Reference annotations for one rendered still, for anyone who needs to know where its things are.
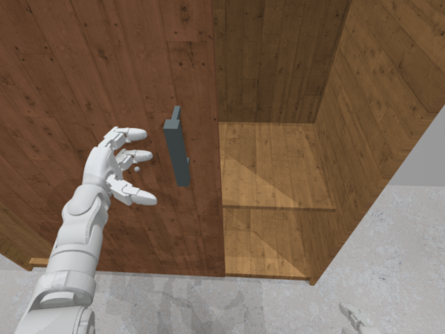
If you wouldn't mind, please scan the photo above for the left robot upper arm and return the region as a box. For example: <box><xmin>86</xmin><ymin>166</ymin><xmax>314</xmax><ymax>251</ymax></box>
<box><xmin>17</xmin><ymin>305</ymin><xmax>95</xmax><ymax>334</ymax></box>

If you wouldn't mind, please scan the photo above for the robot left hand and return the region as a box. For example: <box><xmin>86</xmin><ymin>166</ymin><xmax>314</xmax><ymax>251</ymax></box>
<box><xmin>82</xmin><ymin>127</ymin><xmax>157</xmax><ymax>205</ymax></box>

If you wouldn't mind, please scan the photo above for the wardrobe door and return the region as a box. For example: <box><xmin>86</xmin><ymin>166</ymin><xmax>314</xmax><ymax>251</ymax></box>
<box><xmin>0</xmin><ymin>0</ymin><xmax>225</xmax><ymax>277</ymax></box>
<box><xmin>0</xmin><ymin>202</ymin><xmax>53</xmax><ymax>258</ymax></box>

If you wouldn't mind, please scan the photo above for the handle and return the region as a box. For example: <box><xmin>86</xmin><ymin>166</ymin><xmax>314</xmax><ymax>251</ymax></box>
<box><xmin>163</xmin><ymin>106</ymin><xmax>191</xmax><ymax>186</ymax></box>

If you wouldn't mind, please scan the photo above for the robot right hand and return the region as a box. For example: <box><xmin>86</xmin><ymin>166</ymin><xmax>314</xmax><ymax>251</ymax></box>
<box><xmin>339</xmin><ymin>302</ymin><xmax>380</xmax><ymax>334</ymax></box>

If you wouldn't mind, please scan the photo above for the left robot forearm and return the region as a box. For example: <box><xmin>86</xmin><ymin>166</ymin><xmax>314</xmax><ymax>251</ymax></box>
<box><xmin>13</xmin><ymin>184</ymin><xmax>111</xmax><ymax>334</ymax></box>

